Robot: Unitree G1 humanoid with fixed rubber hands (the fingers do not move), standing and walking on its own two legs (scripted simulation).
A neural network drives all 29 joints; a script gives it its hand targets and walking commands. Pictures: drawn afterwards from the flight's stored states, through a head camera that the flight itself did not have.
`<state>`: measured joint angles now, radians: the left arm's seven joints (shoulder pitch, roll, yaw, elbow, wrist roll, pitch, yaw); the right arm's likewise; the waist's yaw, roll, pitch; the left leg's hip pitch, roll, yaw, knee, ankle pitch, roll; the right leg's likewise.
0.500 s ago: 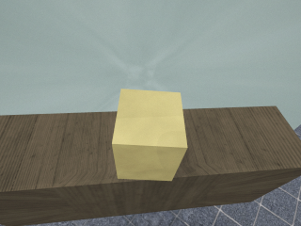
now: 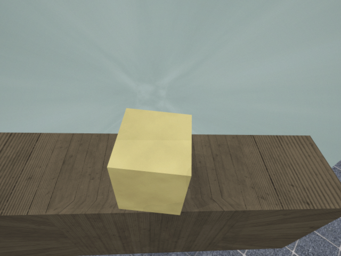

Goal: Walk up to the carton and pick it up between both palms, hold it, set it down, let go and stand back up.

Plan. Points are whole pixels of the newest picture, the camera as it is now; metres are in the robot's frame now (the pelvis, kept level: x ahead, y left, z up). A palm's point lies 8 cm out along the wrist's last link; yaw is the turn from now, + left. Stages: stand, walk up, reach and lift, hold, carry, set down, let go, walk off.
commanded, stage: walk up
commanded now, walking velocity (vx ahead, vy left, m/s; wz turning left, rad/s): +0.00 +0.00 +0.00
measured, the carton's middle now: (154, 163) +0.41 +0.05 -0.08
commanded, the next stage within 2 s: none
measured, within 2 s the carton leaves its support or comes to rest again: neither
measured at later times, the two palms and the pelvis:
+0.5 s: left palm out of the picture -0.03 +0.33 -0.16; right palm out of the picture +0.03 -0.14 -0.14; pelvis -0.01 +0.09 -0.01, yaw -1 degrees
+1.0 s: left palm out of the picture -0.01 +0.31 -0.14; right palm out of the picture -0.01 -0.10 -0.15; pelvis +0.01 +0.11 +0.00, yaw -1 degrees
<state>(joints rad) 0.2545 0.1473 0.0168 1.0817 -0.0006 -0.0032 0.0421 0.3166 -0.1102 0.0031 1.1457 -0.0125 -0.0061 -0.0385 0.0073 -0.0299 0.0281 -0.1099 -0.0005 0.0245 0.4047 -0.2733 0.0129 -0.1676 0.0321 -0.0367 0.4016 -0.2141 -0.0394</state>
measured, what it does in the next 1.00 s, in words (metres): steps to the left: left foot, then right foot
